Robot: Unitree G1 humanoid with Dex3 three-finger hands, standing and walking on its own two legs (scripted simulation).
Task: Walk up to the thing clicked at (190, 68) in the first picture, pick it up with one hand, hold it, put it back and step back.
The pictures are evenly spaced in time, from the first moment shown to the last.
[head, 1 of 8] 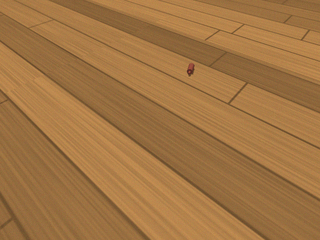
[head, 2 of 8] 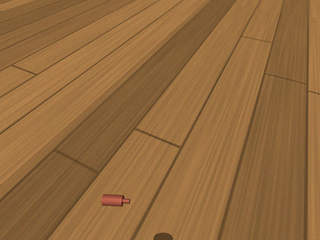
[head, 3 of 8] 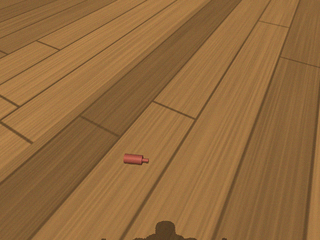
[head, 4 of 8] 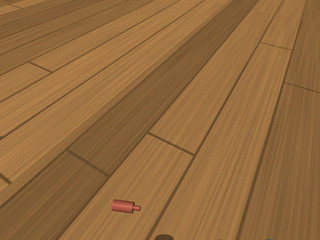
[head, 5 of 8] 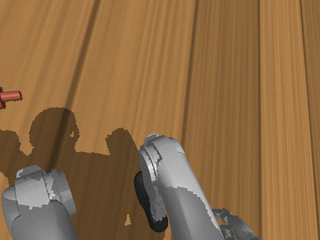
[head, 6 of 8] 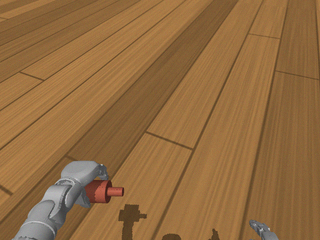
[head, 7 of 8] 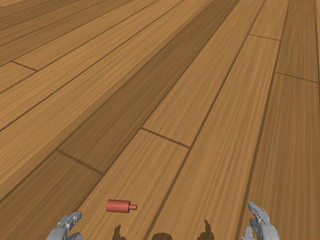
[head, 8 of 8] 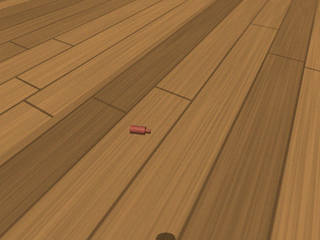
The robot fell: no
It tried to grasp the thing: yes
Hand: left
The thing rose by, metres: 0.66
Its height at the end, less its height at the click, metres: +0.00
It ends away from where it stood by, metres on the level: 0.01
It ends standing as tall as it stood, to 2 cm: yes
